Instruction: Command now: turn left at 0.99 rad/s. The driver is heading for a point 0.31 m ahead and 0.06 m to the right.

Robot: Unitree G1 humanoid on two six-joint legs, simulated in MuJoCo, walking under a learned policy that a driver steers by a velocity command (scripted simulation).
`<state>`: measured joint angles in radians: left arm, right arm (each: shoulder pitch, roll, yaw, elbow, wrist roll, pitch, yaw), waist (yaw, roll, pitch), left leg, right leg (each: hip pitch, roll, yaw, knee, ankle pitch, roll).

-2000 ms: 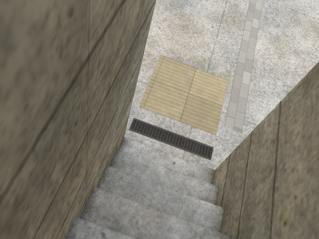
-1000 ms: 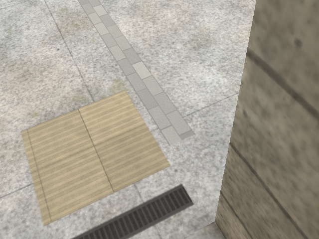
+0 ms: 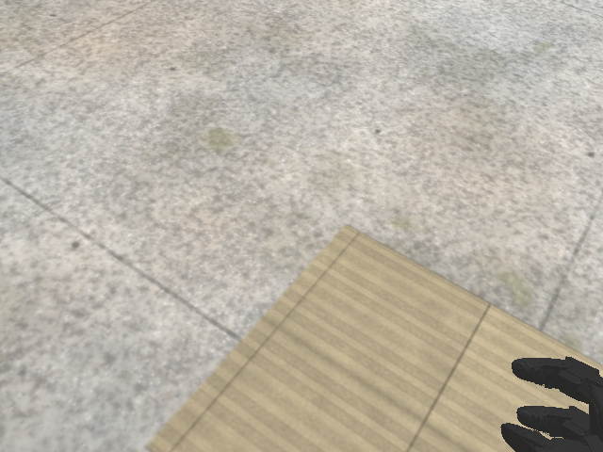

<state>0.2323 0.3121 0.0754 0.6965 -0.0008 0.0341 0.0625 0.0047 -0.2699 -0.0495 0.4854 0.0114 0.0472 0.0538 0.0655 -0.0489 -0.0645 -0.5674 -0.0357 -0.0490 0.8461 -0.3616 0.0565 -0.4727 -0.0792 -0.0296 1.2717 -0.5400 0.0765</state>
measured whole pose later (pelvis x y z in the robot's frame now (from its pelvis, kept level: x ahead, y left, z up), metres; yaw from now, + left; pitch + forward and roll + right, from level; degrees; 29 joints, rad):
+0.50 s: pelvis +0.17 -0.01 +0.02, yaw +7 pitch +5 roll -1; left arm 0.18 0.21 0.04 0.73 0.00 -0.02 -0.01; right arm 0.28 -0.18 -0.03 0.75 0.00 -0.01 0.02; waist 0.01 0.00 -0.05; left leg -0.21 -0.07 -0.15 0.61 -0.45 0.04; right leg -0.38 -0.02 0.05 0.62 -0.31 0.05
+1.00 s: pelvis +0.20 -0.03 +0.04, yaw +8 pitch +1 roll +0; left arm 0.16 0.22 0.09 0.87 -0.02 -0.05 0.01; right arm 0.32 -0.15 -0.06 0.94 0.01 -0.06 0.00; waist 0.00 -0.02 -0.01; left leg -0.08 -0.02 -0.06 0.57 -0.33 0.01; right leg -0.24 -0.03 -0.08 0.58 -0.26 -0.03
